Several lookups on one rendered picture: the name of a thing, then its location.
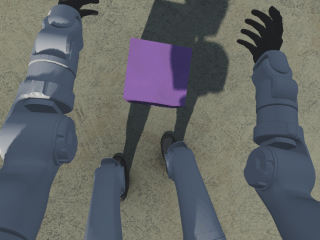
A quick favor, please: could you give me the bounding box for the robot left hand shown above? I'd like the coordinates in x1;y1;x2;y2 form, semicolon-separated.
58;0;99;18

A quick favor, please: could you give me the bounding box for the carton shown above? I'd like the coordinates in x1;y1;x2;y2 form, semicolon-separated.
123;37;193;109

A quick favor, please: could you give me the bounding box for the right robot shin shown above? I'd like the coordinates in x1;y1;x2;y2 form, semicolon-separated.
166;141;196;160

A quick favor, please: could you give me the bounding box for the robot left forearm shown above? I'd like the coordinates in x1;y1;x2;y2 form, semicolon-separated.
0;4;84;159

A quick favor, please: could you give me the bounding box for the robot right forearm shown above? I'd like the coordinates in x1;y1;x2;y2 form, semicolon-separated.
251;50;316;185

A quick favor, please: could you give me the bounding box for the right robot upper arm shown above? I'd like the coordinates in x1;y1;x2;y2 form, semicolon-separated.
243;145;320;240

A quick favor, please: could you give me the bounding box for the left robot upper arm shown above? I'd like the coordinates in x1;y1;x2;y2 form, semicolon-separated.
0;111;78;240

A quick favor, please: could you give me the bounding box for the robot right hand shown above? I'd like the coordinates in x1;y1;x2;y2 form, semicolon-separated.
237;6;284;63

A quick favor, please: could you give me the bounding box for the left robot thigh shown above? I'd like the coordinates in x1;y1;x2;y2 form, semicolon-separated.
84;163;125;240

